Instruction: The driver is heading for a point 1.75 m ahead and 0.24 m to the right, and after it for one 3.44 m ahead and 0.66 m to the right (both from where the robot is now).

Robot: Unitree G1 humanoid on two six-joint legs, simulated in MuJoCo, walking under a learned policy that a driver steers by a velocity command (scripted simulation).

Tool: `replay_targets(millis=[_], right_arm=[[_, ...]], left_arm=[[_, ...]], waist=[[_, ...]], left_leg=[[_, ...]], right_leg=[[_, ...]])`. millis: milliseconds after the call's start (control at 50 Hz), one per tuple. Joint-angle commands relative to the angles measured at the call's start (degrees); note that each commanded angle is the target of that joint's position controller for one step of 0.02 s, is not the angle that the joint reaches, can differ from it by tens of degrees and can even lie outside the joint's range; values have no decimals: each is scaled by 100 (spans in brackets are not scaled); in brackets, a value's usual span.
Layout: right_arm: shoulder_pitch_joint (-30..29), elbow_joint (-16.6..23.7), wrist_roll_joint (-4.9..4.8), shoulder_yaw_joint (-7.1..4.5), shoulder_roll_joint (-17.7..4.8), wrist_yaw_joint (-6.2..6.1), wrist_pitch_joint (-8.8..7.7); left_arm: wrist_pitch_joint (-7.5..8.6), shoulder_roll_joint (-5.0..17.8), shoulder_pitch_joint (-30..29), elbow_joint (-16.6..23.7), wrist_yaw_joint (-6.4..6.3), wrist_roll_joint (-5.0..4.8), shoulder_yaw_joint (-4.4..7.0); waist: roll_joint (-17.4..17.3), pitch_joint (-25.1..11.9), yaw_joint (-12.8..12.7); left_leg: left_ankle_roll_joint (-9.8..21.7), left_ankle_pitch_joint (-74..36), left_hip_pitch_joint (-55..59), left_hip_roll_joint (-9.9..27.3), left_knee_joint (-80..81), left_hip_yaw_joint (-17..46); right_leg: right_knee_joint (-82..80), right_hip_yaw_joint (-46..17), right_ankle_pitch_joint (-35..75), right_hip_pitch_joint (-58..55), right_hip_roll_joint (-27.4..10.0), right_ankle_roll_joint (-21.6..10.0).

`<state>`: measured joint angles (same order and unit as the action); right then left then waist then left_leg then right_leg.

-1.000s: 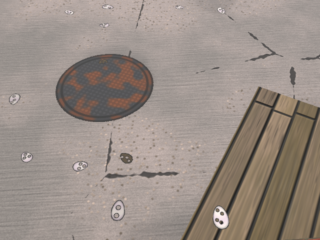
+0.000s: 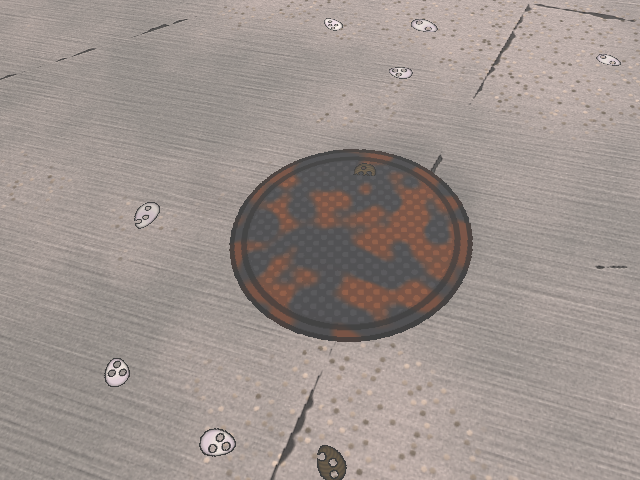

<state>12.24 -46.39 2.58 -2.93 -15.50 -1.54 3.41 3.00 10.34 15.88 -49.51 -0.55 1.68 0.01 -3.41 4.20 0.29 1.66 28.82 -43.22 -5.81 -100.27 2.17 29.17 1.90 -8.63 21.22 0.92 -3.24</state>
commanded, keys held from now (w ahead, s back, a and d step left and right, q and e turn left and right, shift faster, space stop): no key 1.00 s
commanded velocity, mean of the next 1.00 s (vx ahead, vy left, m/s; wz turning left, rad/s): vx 0.02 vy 0.00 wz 0.05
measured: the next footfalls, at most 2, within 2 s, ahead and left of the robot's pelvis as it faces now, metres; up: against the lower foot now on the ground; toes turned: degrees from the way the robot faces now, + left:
left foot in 0.30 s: +0.07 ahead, +0.11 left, +0.00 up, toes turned +0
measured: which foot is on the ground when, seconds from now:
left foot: up 0.00-0.28, down 0.30-1.00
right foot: down 0.00-1.00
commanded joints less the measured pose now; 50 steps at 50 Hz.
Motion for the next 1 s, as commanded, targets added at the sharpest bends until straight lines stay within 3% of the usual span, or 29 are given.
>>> replay_targets(millis=[20, 40, 80, 120, 160, 200, 240, 280, 300, 320, 340, 360, 380, 400, 440, 520, 600, 1000], right_arm=[[639, 226, 80, -52, -247, 13, 47], [561, 232, 102, -44, -203, 4, 55], [82, 417, 68, 5, -92, 48, 67], [-47, 418, 93, 35, 10, 71, 81], [-121, 400, 99, 114, 115, 98, 84], [-406, 377, -16, 201, 227, 158, 65], [-277, 259, -139, 153, 53, 166, 7], [107, 46, -167, 124, -22, 97, -157], [248, -6, -171, 136, -53, 48, -271], [497, -31, -116, 155, -117, 5, -397], [308, 6, -57, 151, -355, -20, -398], [64, 20, -63, 241, -24, -13, -420], [-334, 38, -86, 278, 66, -11, -451], [-375, -24, -106, 249, 9, -2, -468], [-43, -185, -168, 230, -6, 2, -516], [273, -404, -216, 205, 80, -1, -499], [585, -672, -200, 166, 89, -17, -537], [890, -1502, -167, 164, 418, -94, -489]], left_arm=[[127, 967, 116, 272, -1, -36, 211], [121, 888, 202, 246, -2, -41, 187], [81, 778, 338, 197, -66, -91, 156], [46, 745, 477, 174, -122, -57, 139], [-9, 714, 419, 173, -137, -52, 123], [-102, 812, 525, 153, -110, -47, 159], [-243, 956, 841, 76, -37, 28, 218], [-362, 900, 931, 50, -42, 47, 228], [-368, 870, 1172, -24, -47, 79, 249], [-327, 673, 1282, -10, -14, 47, 238], [-269, 323, 1278, 128, 29, -134, 169], [-294, 548, 849, 15, 19, -62, 242], [-302, 404, 791, -16, 69, -68, 234], [-304, 314, 836, -123, 107, -25, 216], [-289, 451, 909, -238, 137, 44, 264], [-265, 373, 914, -540, 96, -34, 243], [-220, 326, 765, -736, 34, -43, 242], [-239, 120, 470, -1435, -98, -63, 245]], waist=[[845, -982, 306], [897, -1005, 271], [728, -791, 195], [799, -845, 94], [895, -800, 106], [1284, -669, -155], [1534, -480, -327], [1150, -112, -189], [855, 29, -163], [382, -66, -163], [-641, -35, -312], [-354, 189, -108], [-401, 175, -339], [-461, 26, -391], [-547, -141, -366], [37, 86, -275], [281, -130, -174], [321, 47, -112]], left_leg=[[30, -1009, 216, -24, 384, 431], [-17, -1062, 58, -63, 352, 450], [-217, -1585, -132, 6, 1357, 535], [-351, -1748, 32, 66, 2020, 541], [-409, -1756, 579, 360, 3641, 345], [-382, -1286, 1762, 397, 5267, -215], [-206, -703, 2719, 247, 5949, -417], [54, -1152, 3504, 309, 7287, -352], [122, -1411, 3915, 531, 7904, -38], [160, -1229, 4334, 1362, 8249, 967], [613, -846, 3890, 2447, 8625, 2274], [773, -578, 2632, 2436, 8838, 2243], [585, -327, 2157, 1961, 8771, 1762], [371, -94, 1966, 1604, 8722, 1385], [148, 1, 1814, 1304, 8669, 1095], [109, -588, 2195, 1199, 8442, 883], [156, -1421, 2706, 1137, 8132, 697], [124, -2154, 3143, 1079, 8000, 478]], right_leg=[[-903, -1304, 3254, -243, -1549, -1091], [-891, -1324, 3214, -379, -1560, -1149], [-1060, -1244, 1931, -356, -1456, -1168], [-1181, -1351, 1117, -546, -1432, -1175], [-1393, -1188, -71, -548, -1223, -934], [-1669, -1032, -1187, -154, -1022, -719], [-1741, -1315, -2098, 178, -1145, -698], [-1536, -1464, -2534, 574, -1142, -481], [-1439, -1485, -2443, 805, -1088, -244], [-778, -1209, -1901, 941, -859, 43], [-444, -470, -1591, 1304, -275, 197], [-170, -529, -1174, 241, -371, 207], [-273, -575, -582, -499, -318, 178], [-337, -485, -214, -970, -222, 208], [-399, -508, 46, -1477, -293, 243], [-752, -697, -115, -1155, -476, 223], [-887, -764, 10, -1159, -530, 201], [-927, -777, 216, -1230, -591, 114]])
Over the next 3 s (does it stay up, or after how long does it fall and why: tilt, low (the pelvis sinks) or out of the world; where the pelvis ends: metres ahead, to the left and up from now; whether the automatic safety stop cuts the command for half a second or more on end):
stays up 0.45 -0.01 0.00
